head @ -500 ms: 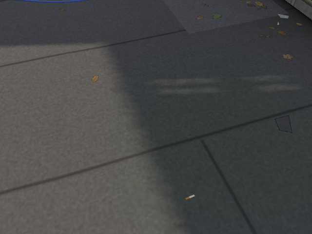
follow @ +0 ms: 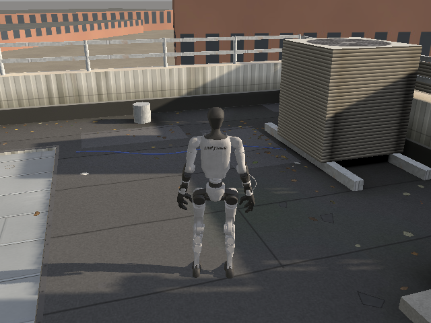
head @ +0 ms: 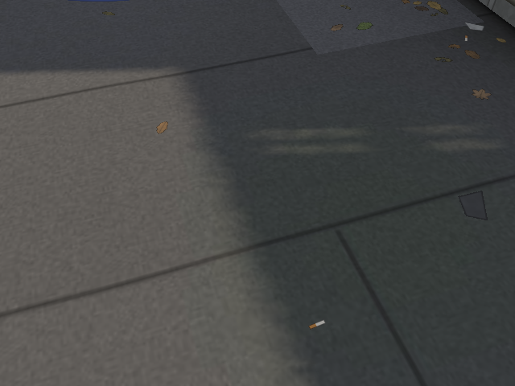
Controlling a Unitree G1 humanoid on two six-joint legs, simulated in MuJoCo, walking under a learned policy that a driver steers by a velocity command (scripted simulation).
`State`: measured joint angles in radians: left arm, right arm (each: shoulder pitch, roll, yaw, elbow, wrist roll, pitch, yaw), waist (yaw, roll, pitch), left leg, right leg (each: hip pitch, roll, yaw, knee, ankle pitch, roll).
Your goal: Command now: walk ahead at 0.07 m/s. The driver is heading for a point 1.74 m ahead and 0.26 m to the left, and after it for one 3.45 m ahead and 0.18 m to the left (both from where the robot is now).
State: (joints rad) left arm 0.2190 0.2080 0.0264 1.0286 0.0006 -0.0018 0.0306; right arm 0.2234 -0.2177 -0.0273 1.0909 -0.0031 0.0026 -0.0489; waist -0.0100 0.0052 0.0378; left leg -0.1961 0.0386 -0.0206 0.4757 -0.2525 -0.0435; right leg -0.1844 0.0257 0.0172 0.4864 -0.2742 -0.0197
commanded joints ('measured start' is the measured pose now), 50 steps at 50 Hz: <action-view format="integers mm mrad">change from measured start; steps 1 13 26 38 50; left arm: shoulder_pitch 45 -70 -343 123 41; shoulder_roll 118 65 55 211 174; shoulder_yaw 23 22 15 70 42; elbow -9 -119 -194 -87 -57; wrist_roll -8 -26 -28 -20 -3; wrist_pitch -2 -72 -93 -89 -111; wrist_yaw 7 -13 -57 -61 -30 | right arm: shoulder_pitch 54 430 312 267 -88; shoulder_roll -89 -240 -134 -96 -84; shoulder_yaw -14 -69 -13 -17 -43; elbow -6 47 -36 -100 -241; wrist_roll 7 16 -1 41 8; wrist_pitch -4 -97 -94 -129 -93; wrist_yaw -6 50 29 53 36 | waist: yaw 8 -134 -77 139 23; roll -32 336 89 -183 -43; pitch -8 -24 97 -330 30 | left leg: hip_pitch -23 390 156 -509 -463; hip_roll -47 328 148 -44 118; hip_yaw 58 -593 -61 -127 -15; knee -17 -304 -390 948 318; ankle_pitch -107 -248 303 -265 288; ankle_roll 29 292 206 83 48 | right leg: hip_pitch -33 -577 -492 557 -27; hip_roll -34 46 -77 -388 -204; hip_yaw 47 -40 -76 682 78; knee -127 445 170 -211 -403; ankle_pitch -170 -263 298 -131 253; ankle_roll -40 -22 7 -311 -208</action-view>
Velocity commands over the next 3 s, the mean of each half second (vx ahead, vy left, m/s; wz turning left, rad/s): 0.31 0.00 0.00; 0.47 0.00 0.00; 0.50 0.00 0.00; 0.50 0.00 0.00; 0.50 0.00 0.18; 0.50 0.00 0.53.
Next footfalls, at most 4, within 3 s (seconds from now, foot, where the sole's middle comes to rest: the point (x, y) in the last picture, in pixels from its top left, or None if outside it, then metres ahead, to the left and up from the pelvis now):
0.70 right None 0.44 -0.09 -0.78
1.24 left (212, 306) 0.75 0.16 -0.78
1.78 right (288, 219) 1.06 -0.07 -0.78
2.34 left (220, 154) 1.37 0.16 -0.78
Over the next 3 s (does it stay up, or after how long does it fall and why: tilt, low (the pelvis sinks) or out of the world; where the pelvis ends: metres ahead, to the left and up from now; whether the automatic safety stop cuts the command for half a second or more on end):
stays up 1.57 0.09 0.00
